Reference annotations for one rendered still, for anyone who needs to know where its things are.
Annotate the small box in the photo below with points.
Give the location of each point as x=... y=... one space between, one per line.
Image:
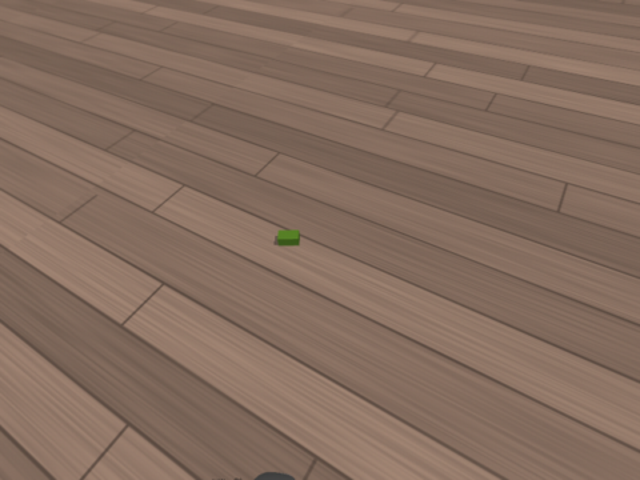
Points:
x=288 y=237

